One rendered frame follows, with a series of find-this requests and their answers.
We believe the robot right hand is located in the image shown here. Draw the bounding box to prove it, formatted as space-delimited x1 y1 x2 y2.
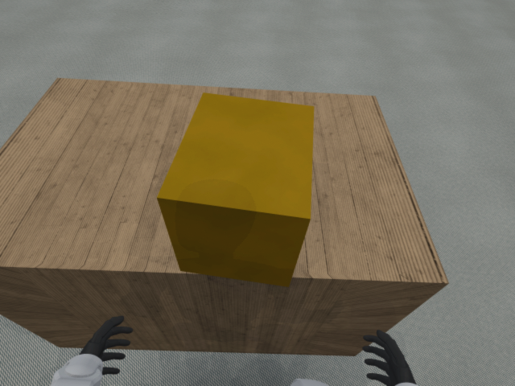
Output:
362 330 416 386

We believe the pedestal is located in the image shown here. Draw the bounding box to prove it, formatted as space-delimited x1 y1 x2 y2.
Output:
0 78 449 356

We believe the robot left hand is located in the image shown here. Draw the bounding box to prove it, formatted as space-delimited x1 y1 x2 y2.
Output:
80 316 133 375

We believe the left robot forearm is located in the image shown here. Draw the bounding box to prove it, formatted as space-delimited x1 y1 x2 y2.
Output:
51 354 103 386

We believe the carton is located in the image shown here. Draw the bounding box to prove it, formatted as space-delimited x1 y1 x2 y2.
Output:
157 92 314 287

